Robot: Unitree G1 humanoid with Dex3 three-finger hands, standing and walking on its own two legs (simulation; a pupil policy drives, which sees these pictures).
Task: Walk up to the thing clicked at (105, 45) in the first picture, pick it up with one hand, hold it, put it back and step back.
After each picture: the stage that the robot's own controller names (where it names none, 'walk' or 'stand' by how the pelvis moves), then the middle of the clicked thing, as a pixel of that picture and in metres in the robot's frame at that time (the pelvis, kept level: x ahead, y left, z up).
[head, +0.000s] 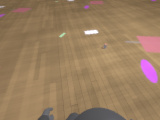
stand; (105, 46) +1.63 -0.33 -0.72
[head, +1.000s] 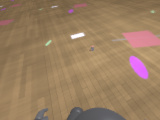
walk; (92, 48) +1.53 +0.08 -0.70
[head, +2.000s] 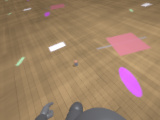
walk; (76, 63) +0.99 +0.33 -0.72
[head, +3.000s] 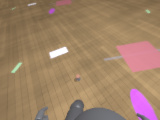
walk; (78, 77) +0.62 +0.25 -0.71
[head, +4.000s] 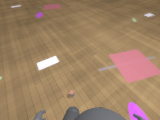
walk; (71, 93) +0.41 +0.22 -0.70
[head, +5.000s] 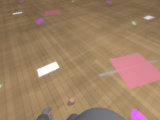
stand; (72, 101) +0.34 +0.22 -0.72
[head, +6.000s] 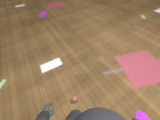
stand; (75, 99) +0.31 +0.18 -0.71
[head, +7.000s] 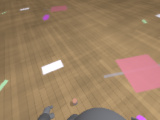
stand; (75, 101) +0.30 +0.20 -0.72
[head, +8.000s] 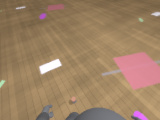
stand; (73, 99) +0.31 +0.21 -0.72
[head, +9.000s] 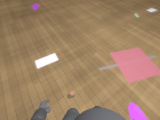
stand; (72, 94) +0.34 +0.18 -0.71
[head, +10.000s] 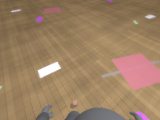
stand; (75, 103) +0.30 +0.17 -0.72
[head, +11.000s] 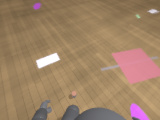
walk; (74, 94) +0.34 +0.15 -0.70
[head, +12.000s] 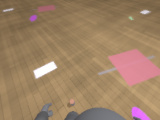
stand; (72, 102) +0.29 +0.21 -0.72
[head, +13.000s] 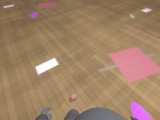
stand; (73, 97) +0.34 +0.19 -0.72
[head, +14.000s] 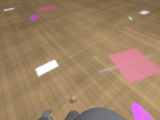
stand; (74, 98) +0.34 +0.18 -0.72
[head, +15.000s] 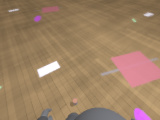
stand; (75, 101) +0.31 +0.17 -0.73
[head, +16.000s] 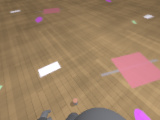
stand; (75, 101) +0.33 +0.17 -0.73
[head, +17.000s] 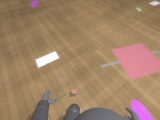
go down; (74, 92) +0.35 +0.17 -0.70
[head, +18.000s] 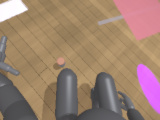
go down; (61, 62) +0.40 +0.24 -0.29
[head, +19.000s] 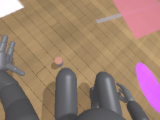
close in; (59, 61) +0.40 +0.25 -0.28
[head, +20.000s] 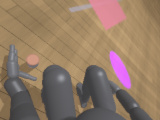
close in; (33, 61) +0.37 +0.28 -0.21
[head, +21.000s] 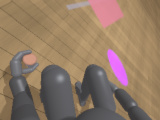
close; (30, 61) +0.36 +0.29 -0.21
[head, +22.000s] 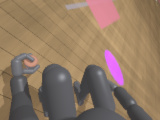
lift; (31, 62) +0.35 +0.28 -0.22
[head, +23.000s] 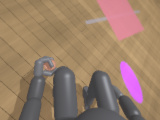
lift; (50, 67) +0.31 +0.26 -0.14
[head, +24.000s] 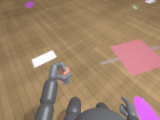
lift; (65, 75) +0.32 +0.18 +0.01
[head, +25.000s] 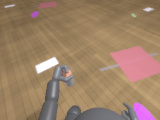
hold; (68, 78) +0.31 +0.17 -0.01
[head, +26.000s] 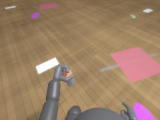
hold; (68, 78) +0.31 +0.17 -0.01
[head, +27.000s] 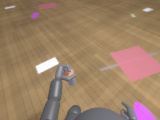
crouch; (70, 77) +0.32 +0.15 -0.01
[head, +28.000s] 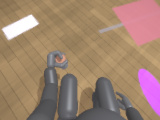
crouch; (62, 62) +0.39 +0.21 -0.11
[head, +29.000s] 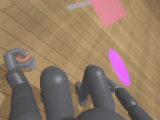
lower; (27, 61) +0.37 +0.30 -0.22
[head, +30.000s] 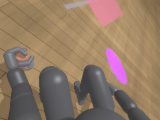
lower; (26, 60) +0.37 +0.30 -0.22
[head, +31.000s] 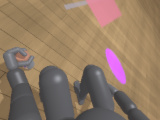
lower; (26, 60) +0.37 +0.30 -0.22
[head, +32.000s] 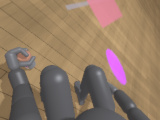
lower; (27, 60) +0.37 +0.30 -0.22
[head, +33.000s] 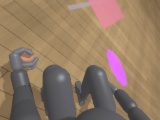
loosen; (29, 60) +0.36 +0.30 -0.22
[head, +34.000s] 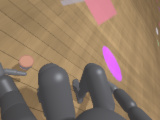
withdraw; (26, 63) +0.35 +0.28 -0.22
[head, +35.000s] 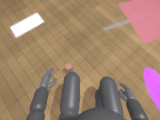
walk; (69, 67) +0.39 +0.23 -0.38
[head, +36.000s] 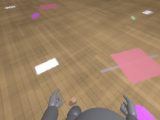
stand; (74, 100) +0.31 +0.17 -0.66
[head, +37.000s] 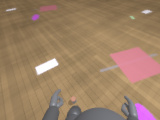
stand; (73, 99) +0.33 +0.19 -0.66
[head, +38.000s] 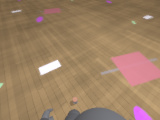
stand; (75, 100) +0.34 +0.18 -0.71
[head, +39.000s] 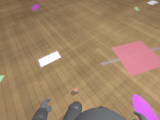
walk; (76, 90) +0.38 +0.16 -0.70
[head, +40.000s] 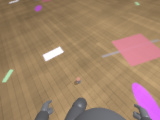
walk; (78, 80) +0.53 +0.20 -0.70
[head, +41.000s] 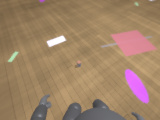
walk; (79, 63) +0.82 +0.17 -0.70
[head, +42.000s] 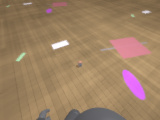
stand; (80, 63) +0.98 +0.19 -0.71
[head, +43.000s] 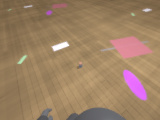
stand; (80, 64) +0.97 +0.19 -0.73
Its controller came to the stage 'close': yes
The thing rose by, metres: 0.69
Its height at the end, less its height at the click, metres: +0.00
